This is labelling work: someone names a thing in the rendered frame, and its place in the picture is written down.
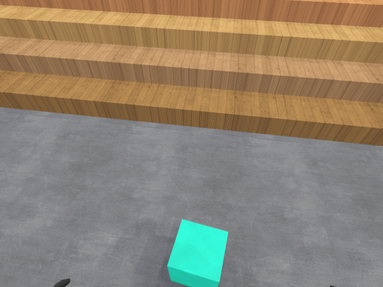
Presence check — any carton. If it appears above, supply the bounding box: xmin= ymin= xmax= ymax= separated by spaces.
xmin=167 ymin=219 xmax=228 ymax=287

